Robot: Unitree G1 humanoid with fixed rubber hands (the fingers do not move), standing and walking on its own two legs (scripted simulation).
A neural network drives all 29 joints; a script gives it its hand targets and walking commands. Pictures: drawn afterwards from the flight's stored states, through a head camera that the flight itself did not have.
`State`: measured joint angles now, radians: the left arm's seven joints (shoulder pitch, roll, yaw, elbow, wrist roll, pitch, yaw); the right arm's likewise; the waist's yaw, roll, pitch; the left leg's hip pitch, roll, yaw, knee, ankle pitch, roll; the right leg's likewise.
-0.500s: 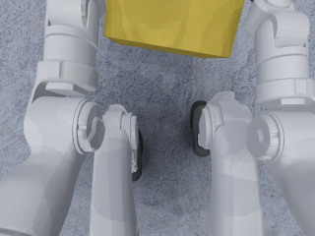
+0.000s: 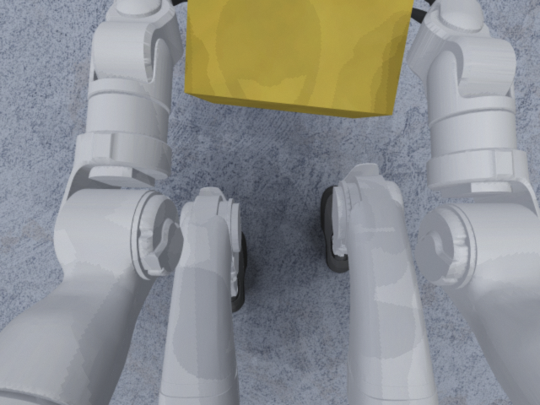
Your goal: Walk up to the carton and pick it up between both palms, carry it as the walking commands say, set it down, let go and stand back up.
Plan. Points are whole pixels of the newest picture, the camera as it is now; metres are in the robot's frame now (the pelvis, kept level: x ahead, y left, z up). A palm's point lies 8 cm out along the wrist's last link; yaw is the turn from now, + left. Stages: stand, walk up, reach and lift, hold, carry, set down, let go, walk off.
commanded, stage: reach and lift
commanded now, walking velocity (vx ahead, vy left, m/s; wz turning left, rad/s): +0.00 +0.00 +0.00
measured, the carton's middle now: (296, 15) +0.57 -0.05 -0.13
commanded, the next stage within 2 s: none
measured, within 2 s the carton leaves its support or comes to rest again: neither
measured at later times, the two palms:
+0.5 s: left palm out of the picture +0.53 +0.09 +0.04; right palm (493, 3) +0.49 -0.21 +0.01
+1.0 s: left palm out of the picture +0.52 +0.11 +0.11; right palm out of the picture +0.47 -0.19 +0.09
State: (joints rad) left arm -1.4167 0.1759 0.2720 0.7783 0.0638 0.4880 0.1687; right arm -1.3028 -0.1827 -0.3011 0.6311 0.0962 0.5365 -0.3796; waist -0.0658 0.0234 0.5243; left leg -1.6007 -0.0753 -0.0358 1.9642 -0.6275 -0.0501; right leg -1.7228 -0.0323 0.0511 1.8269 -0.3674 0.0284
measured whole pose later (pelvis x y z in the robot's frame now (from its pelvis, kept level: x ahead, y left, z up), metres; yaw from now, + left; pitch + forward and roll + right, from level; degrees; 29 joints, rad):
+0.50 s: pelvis -0.01 -0.01 +0.05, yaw +0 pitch +10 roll +2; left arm -1.34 0.16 0.26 0.77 0.07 0.49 0.17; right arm -1.22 -0.16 -0.29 0.61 0.10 0.55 -0.39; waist -0.07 0.03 0.52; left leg -1.39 -0.08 -0.04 1.78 -0.57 -0.05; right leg -1.51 -0.03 0.05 1.66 -0.33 0.03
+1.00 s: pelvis +0.00 +0.00 +0.12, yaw -1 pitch +6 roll +1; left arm -1.21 0.14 0.26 0.75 0.08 0.49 0.14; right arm -1.10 -0.11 -0.25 0.59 0.09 0.55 -0.42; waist -0.07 0.03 0.52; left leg -1.11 -0.07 -0.04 1.54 -0.53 -0.04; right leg -1.22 -0.03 0.05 1.43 -0.31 0.03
